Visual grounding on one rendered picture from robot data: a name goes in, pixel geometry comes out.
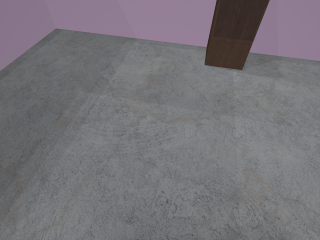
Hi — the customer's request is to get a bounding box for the cupboard door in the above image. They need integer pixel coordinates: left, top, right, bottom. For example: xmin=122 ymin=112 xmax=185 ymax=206
xmin=213 ymin=0 xmax=268 ymax=41

